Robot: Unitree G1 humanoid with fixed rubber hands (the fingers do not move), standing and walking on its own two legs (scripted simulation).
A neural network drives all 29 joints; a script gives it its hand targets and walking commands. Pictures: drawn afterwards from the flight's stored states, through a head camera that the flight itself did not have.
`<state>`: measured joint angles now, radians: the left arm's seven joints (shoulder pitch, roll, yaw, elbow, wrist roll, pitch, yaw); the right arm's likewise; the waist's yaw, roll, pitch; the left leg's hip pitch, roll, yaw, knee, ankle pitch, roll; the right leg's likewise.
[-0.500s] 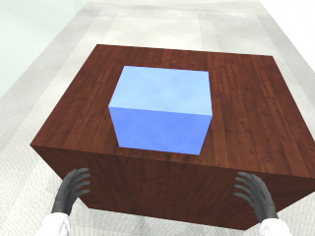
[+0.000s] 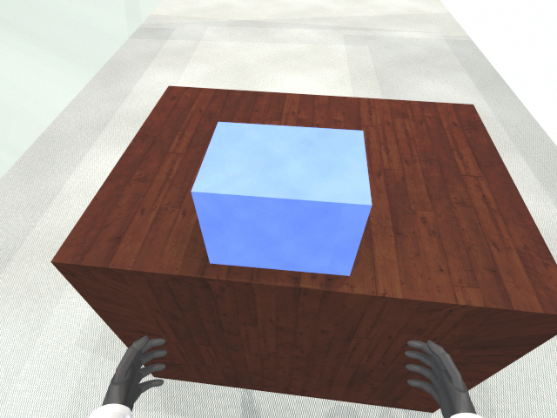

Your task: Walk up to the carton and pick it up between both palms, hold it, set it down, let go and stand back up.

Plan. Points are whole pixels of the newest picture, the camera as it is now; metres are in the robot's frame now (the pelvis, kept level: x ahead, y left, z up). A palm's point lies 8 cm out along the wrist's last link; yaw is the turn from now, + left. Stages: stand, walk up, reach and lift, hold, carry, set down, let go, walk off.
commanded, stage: set down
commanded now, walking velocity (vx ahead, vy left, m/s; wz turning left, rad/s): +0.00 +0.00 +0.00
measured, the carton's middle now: (284, 199) +0.47 +0.01 +0.04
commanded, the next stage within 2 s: let go in 0.24 s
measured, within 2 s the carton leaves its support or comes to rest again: neither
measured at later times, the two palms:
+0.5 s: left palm out of the picture +0.12 +0.23 -0.08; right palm out of the picture +0.14 -0.22 -0.09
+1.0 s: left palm out of the picture +0.08 +0.23 -0.13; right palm out of the picture +0.05 -0.27 -0.13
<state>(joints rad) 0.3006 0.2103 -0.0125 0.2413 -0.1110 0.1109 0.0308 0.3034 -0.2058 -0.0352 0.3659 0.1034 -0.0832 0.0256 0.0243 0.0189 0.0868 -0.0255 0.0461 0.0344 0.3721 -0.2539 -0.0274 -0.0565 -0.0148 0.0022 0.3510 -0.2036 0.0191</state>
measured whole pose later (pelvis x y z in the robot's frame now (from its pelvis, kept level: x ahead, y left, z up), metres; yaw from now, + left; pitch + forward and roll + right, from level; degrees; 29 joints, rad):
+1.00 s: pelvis -0.01 +0.00 -0.02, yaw -3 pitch -1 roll -1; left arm 0.33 0.20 0.02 0.73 0.05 -0.02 -0.01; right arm 0.26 -0.24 -0.09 0.85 -0.04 0.04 0.02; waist 0.00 0.02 -0.01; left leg -0.23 0.09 0.07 0.63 -0.38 -0.03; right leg -0.28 0.02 0.05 0.59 -0.29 0.02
